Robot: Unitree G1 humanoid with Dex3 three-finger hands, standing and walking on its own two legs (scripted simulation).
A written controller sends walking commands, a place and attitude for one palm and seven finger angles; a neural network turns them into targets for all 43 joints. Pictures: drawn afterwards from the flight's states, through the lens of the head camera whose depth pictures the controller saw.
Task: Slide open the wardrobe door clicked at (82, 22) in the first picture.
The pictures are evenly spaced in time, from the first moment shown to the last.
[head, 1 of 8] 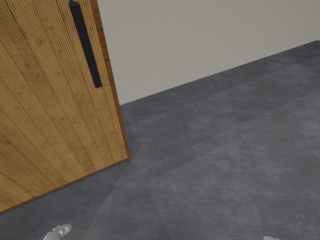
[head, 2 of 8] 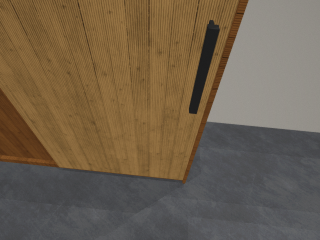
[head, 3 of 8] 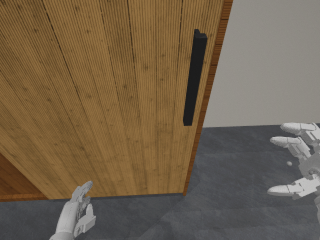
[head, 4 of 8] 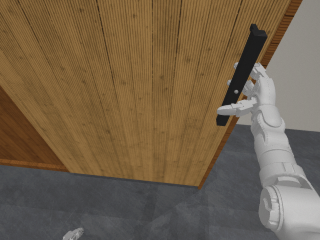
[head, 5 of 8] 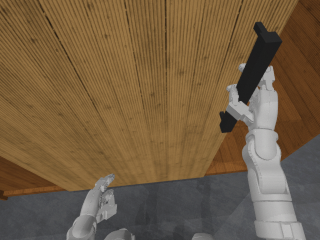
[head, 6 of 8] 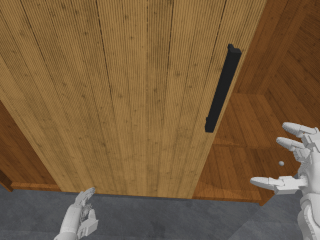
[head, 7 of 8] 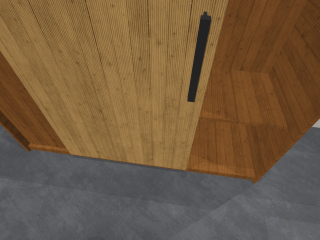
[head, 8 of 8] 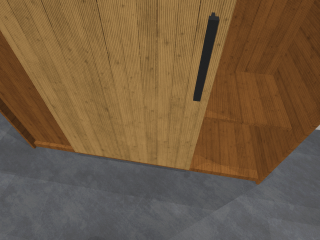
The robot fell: no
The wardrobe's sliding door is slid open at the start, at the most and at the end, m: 0.00 0.46 0.45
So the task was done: yes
